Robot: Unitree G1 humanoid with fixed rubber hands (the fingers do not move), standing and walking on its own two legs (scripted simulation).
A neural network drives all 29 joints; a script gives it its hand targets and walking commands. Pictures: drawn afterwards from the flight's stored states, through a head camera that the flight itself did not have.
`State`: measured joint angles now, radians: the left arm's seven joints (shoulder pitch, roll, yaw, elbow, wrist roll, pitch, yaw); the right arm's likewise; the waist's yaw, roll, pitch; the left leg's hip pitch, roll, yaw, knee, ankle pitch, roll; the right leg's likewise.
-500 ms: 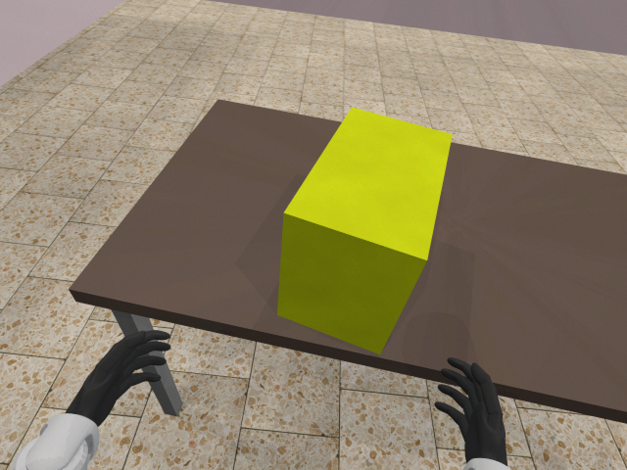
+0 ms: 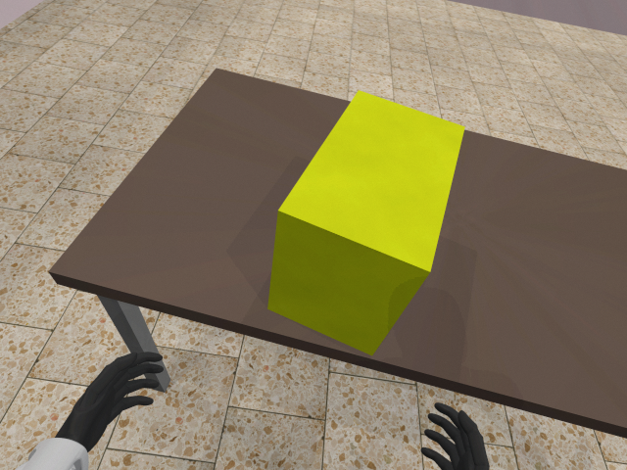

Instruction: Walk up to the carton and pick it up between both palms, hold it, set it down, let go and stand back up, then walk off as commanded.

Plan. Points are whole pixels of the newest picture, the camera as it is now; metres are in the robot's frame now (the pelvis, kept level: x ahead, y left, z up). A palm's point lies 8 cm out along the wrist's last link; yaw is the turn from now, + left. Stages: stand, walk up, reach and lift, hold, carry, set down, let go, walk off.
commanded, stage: set down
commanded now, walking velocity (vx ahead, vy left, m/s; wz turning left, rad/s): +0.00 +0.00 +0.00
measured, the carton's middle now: (365, 218) +0.49 -0.02 +0.02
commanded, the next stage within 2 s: let go in 1.06 s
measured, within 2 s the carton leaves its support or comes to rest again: neither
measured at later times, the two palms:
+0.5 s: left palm (95, 436) +0.14 +0.26 -0.03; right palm out of the picture +0.13 -0.17 -0.01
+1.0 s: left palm (95, 437) +0.14 +0.26 -0.03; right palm out of the picture +0.14 -0.18 -0.06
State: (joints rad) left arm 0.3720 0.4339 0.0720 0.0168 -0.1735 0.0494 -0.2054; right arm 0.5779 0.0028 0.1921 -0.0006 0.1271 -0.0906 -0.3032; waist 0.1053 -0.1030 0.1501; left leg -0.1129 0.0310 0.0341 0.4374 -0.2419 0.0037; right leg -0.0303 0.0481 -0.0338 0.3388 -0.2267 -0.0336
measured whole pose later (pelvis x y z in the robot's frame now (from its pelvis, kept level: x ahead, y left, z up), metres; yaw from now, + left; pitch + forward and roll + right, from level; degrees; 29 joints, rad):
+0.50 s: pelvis -0.02 +0.02 +0.00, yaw -2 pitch -7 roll -1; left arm 0.34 0.34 -0.01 0.26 -0.20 0.07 -0.13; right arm 0.43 -0.08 0.05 0.13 0.06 -0.04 -0.15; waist 0.01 -0.01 0.08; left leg -0.04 0.00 0.07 0.35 -0.18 0.04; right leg 0.00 0.01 0.00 0.30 -0.18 0.00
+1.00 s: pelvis -0.02 -0.03 +0.00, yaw +3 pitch -7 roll +1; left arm 0.15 0.39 0.05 0.46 -0.13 0.16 -0.17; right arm 0.31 -0.04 0.13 0.40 0.01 0.04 -0.18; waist 0.03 -0.01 0.04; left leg -0.09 0.04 0.02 0.39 -0.18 -0.03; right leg -0.03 0.04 -0.09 0.41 -0.25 -0.07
